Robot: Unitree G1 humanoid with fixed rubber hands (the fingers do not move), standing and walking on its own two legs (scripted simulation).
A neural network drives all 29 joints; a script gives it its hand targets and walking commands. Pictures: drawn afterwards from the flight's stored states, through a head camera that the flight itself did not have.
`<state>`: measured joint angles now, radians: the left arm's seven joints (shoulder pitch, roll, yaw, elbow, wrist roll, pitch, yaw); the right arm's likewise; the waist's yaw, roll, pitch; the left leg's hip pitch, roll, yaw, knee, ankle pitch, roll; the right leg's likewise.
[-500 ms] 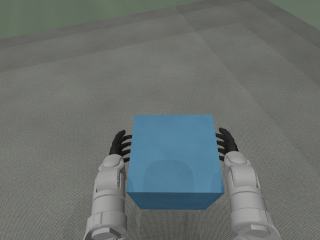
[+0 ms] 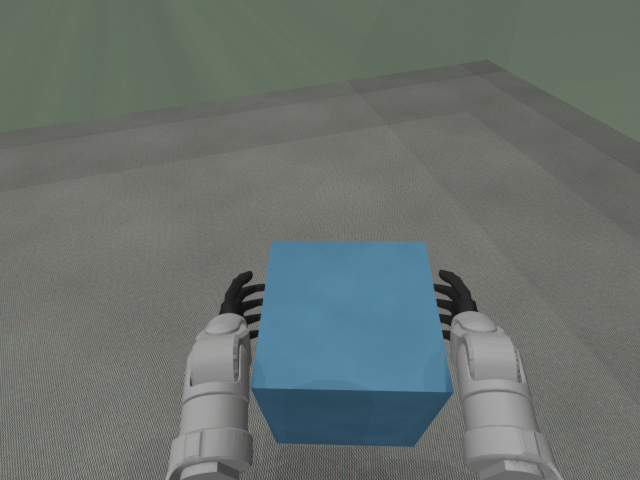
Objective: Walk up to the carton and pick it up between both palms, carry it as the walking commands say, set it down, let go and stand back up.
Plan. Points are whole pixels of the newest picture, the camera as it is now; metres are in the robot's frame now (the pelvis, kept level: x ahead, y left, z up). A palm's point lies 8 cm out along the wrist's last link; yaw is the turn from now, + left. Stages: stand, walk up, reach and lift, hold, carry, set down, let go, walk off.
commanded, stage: reach and lift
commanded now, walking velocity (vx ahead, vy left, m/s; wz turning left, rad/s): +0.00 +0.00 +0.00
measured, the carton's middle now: (346, 349) +0.31 +0.02 -0.02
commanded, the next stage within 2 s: hold in 1.24 s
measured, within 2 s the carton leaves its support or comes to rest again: neither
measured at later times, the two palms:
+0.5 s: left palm (246, 316) +0.31 +0.15 +0.05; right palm (475, 332) +0.30 -0.14 +0.05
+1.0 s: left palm (245, 328) +0.29 +0.15 +0.05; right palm (478, 343) +0.28 -0.15 +0.04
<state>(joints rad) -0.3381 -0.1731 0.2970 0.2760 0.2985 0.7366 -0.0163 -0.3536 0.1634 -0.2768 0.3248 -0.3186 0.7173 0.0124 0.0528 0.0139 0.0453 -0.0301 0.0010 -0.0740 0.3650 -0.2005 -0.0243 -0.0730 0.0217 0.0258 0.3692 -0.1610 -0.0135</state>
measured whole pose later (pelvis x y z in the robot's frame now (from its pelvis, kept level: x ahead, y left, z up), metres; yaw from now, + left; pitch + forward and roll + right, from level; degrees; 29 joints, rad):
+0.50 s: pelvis +0.01 +0.01 +0.00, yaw +0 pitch -7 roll +0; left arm -0.33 -0.17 0.25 0.27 0.29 0.74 -0.02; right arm -0.31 0.16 -0.28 0.25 -0.30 0.75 0.01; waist 0.00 0.02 0.04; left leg -0.04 -0.01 -0.06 0.36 -0.20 -0.01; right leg -0.08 0.01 0.04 0.34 -0.15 0.00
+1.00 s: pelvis +0.00 +0.01 +0.00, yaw +0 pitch -8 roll +0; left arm -0.25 -0.15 0.19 0.21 0.27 0.76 -0.01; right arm -0.24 0.15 -0.20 0.20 -0.28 0.78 -0.01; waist -0.01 0.02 0.04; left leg -0.02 -0.01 -0.07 0.36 -0.20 -0.01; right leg -0.06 0.01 0.04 0.34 -0.15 0.00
